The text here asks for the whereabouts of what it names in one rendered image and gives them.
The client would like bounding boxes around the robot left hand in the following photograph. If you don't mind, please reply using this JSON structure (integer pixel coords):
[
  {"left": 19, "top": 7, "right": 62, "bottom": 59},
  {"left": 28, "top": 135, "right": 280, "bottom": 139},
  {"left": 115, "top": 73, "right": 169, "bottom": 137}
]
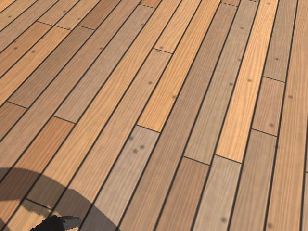
[{"left": 30, "top": 215, "right": 81, "bottom": 231}]

